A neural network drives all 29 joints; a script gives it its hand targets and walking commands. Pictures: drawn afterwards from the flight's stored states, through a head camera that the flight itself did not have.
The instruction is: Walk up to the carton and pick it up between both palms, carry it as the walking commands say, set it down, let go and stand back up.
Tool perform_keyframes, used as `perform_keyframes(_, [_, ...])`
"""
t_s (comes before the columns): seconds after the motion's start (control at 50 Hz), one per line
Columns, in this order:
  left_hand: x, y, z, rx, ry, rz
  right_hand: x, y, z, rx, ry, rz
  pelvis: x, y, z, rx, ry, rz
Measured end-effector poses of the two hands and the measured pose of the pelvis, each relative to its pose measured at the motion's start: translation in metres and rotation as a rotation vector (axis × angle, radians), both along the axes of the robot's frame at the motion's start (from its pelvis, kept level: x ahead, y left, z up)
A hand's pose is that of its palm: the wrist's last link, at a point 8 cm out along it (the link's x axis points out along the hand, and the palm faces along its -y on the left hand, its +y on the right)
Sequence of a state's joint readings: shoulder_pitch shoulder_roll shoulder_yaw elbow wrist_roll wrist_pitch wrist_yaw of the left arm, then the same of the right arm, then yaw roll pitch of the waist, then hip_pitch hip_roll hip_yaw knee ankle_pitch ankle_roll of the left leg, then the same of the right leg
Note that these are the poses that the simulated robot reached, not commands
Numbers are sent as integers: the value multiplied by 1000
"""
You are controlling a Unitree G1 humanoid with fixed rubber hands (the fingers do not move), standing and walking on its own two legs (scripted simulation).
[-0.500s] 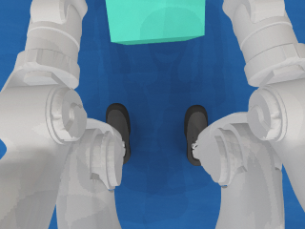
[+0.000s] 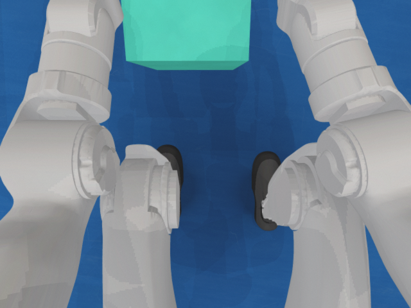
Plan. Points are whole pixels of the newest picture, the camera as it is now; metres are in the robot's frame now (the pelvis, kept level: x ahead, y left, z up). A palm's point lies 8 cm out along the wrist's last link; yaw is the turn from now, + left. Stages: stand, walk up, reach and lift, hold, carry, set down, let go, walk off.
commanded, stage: reach and lift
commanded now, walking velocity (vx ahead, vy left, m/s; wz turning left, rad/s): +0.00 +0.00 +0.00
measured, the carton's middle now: out of the picture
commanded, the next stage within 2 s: none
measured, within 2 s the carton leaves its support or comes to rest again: neither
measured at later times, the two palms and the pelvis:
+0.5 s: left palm out of the picture +0.56 +0.17 -0.09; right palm out of the picture +0.56 -0.07 -0.10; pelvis +0.00 +0.00 +0.01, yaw +1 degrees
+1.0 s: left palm out of the picture +0.53 +0.17 -0.02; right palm out of the picture +0.54 -0.07 -0.03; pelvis -0.01 +0.00 +0.05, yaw +2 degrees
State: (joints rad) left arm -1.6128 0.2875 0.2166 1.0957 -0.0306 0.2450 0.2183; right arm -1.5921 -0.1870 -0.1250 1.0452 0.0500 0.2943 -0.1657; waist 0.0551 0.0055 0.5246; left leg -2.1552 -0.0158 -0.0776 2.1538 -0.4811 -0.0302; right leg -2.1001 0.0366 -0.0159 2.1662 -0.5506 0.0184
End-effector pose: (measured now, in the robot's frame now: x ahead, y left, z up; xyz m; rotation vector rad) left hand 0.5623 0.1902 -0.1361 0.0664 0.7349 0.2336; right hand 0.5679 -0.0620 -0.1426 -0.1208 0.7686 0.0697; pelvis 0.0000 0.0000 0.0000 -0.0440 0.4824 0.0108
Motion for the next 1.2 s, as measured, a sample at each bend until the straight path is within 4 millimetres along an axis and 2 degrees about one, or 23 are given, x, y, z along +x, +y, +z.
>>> perform_keyframes(0.1, [-1, -1, 13, 4, -5, 12, 0, 1, 12, -17, -6, -7, -2, 2, 1, -7, -22, 8])
perform_keyframes(0.34, [0, -15, 25, 4, -16, 26, -1, -10, 22, -27, -24, -45, -2, 4, 4, -15, -38, 15])
perform_keyframes(0.44, [-1, -19, 38, 6, -28, 32, -4, -10, 35, -33, -38, -85, -2, 4, 8, -16, -58, 17])
perform_keyframes(0.56, [-7, -22, 55, -4, -40, 56, -10, -7, 54, -79, -56, -167, -4, 5, 16, -18, -83, 21])
perform_keyframes(0.7, [-19, -20, 71, -14, -40, 67, -22, -5, 71, -81, -57, -168, -7, 5, 27, -19, -112, 26])
perform_keyframes(0.96, [-26, -22, 107, -15, -53, 79, -28, -5, 104, -73, -72, -172, -9, 4, 49, -15, -143, 35])
perform_keyframes(1.2, [-41, -22, 137, -17, -51, 91, -41, -5, 135, -78, -66, -171, -13, 4, 70, -15, -188, 41])
